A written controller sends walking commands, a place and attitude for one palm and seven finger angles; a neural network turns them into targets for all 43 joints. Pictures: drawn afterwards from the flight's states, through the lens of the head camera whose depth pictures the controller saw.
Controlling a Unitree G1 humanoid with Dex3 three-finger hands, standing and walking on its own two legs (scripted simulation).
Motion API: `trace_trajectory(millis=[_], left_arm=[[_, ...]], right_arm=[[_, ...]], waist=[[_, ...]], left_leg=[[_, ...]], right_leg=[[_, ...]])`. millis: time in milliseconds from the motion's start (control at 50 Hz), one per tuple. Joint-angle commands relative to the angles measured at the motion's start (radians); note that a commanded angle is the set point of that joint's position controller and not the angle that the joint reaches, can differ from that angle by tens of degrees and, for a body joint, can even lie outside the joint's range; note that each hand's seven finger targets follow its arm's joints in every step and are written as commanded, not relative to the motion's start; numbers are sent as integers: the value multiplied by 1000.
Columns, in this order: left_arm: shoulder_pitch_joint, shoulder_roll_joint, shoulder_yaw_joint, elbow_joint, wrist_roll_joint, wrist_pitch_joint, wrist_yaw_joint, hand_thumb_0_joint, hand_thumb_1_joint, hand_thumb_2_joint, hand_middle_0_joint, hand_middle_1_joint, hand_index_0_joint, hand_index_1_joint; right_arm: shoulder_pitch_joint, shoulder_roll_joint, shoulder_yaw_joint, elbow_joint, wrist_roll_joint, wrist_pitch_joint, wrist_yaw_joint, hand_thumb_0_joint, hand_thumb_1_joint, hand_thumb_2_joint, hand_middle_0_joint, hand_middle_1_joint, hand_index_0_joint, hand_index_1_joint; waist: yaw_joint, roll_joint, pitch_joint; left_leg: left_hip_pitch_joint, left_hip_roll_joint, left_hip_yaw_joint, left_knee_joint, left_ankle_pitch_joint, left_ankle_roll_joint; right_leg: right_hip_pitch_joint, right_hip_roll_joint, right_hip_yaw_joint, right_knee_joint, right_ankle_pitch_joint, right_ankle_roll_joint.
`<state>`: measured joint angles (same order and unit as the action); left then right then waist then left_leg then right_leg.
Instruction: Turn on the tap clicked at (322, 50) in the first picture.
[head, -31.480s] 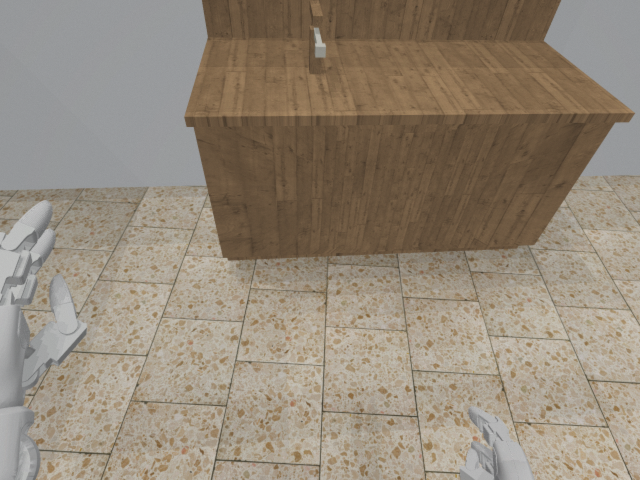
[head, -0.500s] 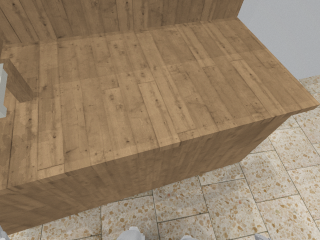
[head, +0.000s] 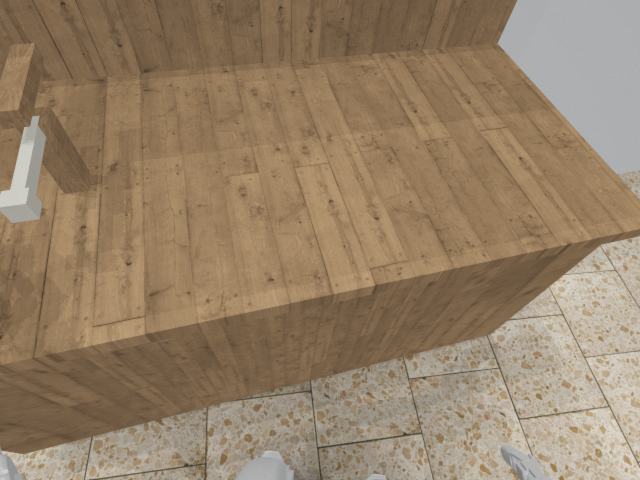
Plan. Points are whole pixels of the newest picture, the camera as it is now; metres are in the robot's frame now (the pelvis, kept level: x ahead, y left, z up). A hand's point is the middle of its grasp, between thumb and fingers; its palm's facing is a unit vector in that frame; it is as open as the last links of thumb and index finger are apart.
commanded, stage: push the lever round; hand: left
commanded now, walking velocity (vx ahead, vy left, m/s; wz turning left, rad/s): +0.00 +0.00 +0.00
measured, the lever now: (20, 205) +0.38 +0.38 +0.10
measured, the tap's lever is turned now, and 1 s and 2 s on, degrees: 0 0 25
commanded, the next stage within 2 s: none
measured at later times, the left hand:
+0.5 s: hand (5, 245) +0.33 +0.38 +0.08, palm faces +0.53 -0.84 -0.09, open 7.8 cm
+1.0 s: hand (30, 245) +0.34 +0.36 +0.08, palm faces +0.60 -0.80 -0.07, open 7.8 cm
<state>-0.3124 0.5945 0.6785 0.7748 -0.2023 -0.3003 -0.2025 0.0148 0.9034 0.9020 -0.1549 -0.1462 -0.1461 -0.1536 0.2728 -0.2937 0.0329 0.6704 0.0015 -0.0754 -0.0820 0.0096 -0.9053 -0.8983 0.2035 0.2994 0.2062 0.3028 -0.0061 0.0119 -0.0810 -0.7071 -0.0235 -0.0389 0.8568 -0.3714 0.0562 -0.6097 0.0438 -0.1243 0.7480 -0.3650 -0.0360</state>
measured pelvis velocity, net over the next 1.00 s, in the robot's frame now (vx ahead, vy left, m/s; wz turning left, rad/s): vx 0.00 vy -0.01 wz -0.01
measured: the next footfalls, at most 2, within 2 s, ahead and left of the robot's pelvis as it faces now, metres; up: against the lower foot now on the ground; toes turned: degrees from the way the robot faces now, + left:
none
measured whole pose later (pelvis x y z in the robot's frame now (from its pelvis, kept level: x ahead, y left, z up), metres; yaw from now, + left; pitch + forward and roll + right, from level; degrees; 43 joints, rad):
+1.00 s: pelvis +0.00 -0.01 +0.00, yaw +0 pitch +11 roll -3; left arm -0.27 0.46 0.60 0.65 -0.20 -0.26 -0.01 0.01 0.90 0.90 -0.15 -0.15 -0.15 -0.15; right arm 0.28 -0.28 0.03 0.69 0.00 -0.05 -0.07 0.01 -0.91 -0.90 0.20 0.30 0.21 0.30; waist -0.01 0.02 -0.09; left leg -0.66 -0.02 -0.03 0.83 -0.37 0.05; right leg -0.57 0.05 -0.11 0.74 -0.37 -0.05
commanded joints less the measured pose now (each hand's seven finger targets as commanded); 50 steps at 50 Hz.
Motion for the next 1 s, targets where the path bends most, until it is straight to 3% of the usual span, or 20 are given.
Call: trace_trajectory(millis=[0, 60, 100, 120, 200, 260, 300, 380, 440, 500, 520, 620, 680, 700, 760, 820, 880, 900, 940, 980], left_arm=[[-212, 412, 74, -266, -5, -74, 25, 0, 900, 900, -150, -150, -150, -150], [-159, 358, 52, -235, -29, -33, 16, 0, 900, 900, -150, -150, -150, -150], [-146, 381, 78, -201, -32, -12, 21, 0, 900, 900, -150, -150, -150, -150], [-156, 345, 41, -211, -33, -5, 21, 0, 900, 900, -150, -150, -150, -150], [-174, 378, 68, -242, -15, -16, 48, 0, 900, 900, -150, -150, -150, -150], [-208, 358, 52, -269, -15, -51, 56, 0, 900, 900, -150, -150, -150, -150], [-222, 370, 61, -270, -12, -69, 59, 0, 900, 900, -150, -150, -150, -150], [-255, 328, 10, -259, -20, -70, 36, 0, 900, 900, -150, -150, -150, -150], [-253, 349, 22, -242, -17, -49, 38, 0, 900, 900, -150, -150, -150, -150], [-218, 362, 42, -284, -10, -42, 59, 0, 900, 900, -150, -150, -150, -150], [-209, 335, 21, -304, -8, -41, 68, 0, 900, 900, -150, -150, -150, -150], [-166, 299, 27, -252, -13, -26, 104, 0, 900, 900, -150, -150, -150, -150], [-151, 289, 21, -251, -20, -20, 99, 0, 900, 900, -150, -150, -150, -150], [-171, 319, 38, -264, -9, -26, 104, 0, 900, 900, -150, -150, -150, -150], [-168, 252, -14, -351, -6, -42, 118, 0, 900, 900, -150, -150, -150, -150], [-208, 228, -18, -327, -10, -44, 152, 0, 900, 900, -150, -150, -150, -150], [-215, 207, -25, -314, -17, -39, 174, 0, 900, 900, -150, -150, -150, -150], [-233, 224, -19, -336, -4, -41, 187, 0, 900, 900, -150, -150, -150, -150], [-232, 185, -60, -379, 8, -37, 204, 0, 900, 900, -150, -150, -150, -150], [-239, 178, -74, -396, 22, -32, 229, 0, 900, 900, -150, -150, -150, -150]], right_arm=[[67, -179, -67, -82, 0, -36, -16, 0, -900, -900, 200, 300, 200, 300], [54, -172, -65, -104, 8, -31, -14, 0, -900, -900, 200, 300, 200, 300], [51, -174, -61, -101, 14, -26, -18, 0, -900, -900, 200, 300, 200, 300], [49, -170, -61, -111, 16, -26, -17, 0, -900, -900, 200, 300, 200, 300], [54, -174, -64, -108, 11, -22, -15, 0, -900, -900, 200, 300, 200, 300], [61, -174, -69, -103, 3, -24, -10, 0, -900, -900, 200, 300, 200, 300], [62, -174, -68, -88, 5, -21, -12, 0, -900, -900, 200, 300, 200, 300], [55, -170, -65, -84, 8, -25, -16, 0, -900, -900, 200, 300, 200, 300], [60, -173, -65, -82, 10, -23, -23, 0, -900, -900, 200, 300, 200, 300], [58, -171, -66, -84, 8, -23, -21, 0, -900, -900, 200, 300, 200, 300], [61, -165, -66, -91, 6, -24, -16, 0, -900, -900, 200, 300, 200, 300], [54, -162, -65, -95, 7, -16, -8, 0, -900, -900, 200, 300, 200, 300], [51, -164, -68, -105, 9, -13, -7, 0, -900, -900, 200, 300, 200, 300], [51, -165, -67, -97, 13, -10, -8, 0, -900, -900, 200, 300, 200, 300], [45, -155, -72, -108, 6, -15, -1, 0, -900, -900, 200, 300, 200, 300], [42, -155, -71, -86, 5, -13, -6, 0, -900, -900, 200, 300, 200, 300], [28, -153, -69, -86, 7, -13, -10, 0, -900, -900, 200, 300, 200, 300], [23, -153, -68, -78, 8, -12, -12, 0, -900, -900, 200, 300, 200, 300], [22, -147, -70, -85, 4, -16, -9, 0, -900, -900, 200, 300, 200, 300], [15, -144, -66, -83, 1, -16, -8, 0, -900, -900, 200, 300, 200, 300]], waist=[[3, 216, -343], [6, 147, -294], [13, 116, -260], [4, 129, -248], [5, 136, -245], [-9, 131, -289], [-12, 145, -290], [-23, 174, -290], [-18, 151, -304], [3, 182, -324], [0, 193, -340], [-4, 98, -262], [-5, 94, -271], [0, 114, -272], [-2, 171, -306], [-23, 108, -274], [-19, 91, -267], [-14, 129, -273], [-14, 170, -303], [-16, 170, -306]], left_leg=[[381, 39, -118, -138, 375, -68], [306, 30, -98, -150, 331, -56], [262, 27, -88, -153, 294, -44], [260, 26, -83, -157, 287, -43], [261, 28, -85, -151, 291, -41], [284, 29, -86, -140, 303, -43], [284, 30, -84, -133, 296, -40], [287, 27, -85, -140, 251, -41], [278, 26, -83, -144, 254, -36], [315, 31, -90, -146, 326, -47], [329, 29, -87, -145, 346, -49], [250, 27, -75, -150, 300, -37], [237, 23, -61, -143, 289, -27], [243, 25, -63, -141, 300, -29], [315, 30, -70, -141, 357, -41], [278, 29, -71, -138, 291, -32], [252, 22, -71, -149, 237, -30], [266, 24, -74, -150, 248, -34], [316, 27, -78, -154, 279, -43], [318, 28, -85, -159, 273, -47]], right_leg=[[28, 6, 74, -80, 152, -5], [67, 5, 70, -93, 163, 1], [87, 3, 75, -101, 167, 2], [80, 2, 74, -103, 167, 4], [73, 4, 80, -97, 169, 1], [68, 7, 83, -88, 174, 1], [67, 7, 90, -86, 172, 0], [51, 5, 89, -89, 142, 1], [74, 3, 91, -94, 156, 1], [95, 3, 88, -94, 189, -2], [95, 3, 86, -89, 198, 0], [111, 4, 87, -94, 208, 6], [121, 0, 95, -94, 221, 8], [124, 1, 98, -93, 223, 5], [107, 4, 93, -90, 229, 2], [90, 4, 97, -95, 207, 7], [102, 0, 96, -97, 183, 7], [102, -2, 98, -96, 183, 4], [96, -1, 95, -95, 186, 2], [94, -1, 93, -93, 176, 1]])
